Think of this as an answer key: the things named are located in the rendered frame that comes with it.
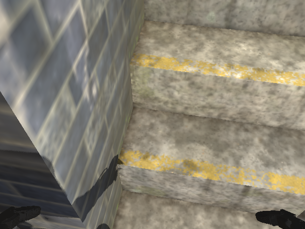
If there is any robot left hand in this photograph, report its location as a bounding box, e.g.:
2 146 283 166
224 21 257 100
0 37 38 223
0 205 41 229

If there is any robot right hand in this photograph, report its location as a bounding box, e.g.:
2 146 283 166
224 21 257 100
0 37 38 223
255 209 305 229

